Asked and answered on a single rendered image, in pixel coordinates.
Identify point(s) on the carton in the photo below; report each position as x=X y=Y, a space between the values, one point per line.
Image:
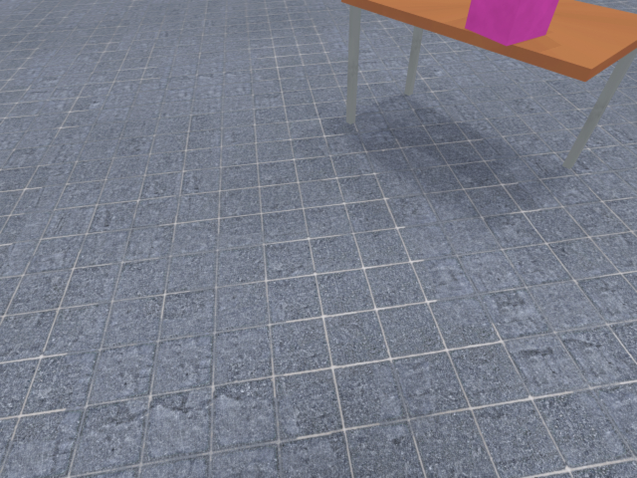
x=510 y=21

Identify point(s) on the table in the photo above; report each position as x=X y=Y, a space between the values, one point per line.
x=581 y=41

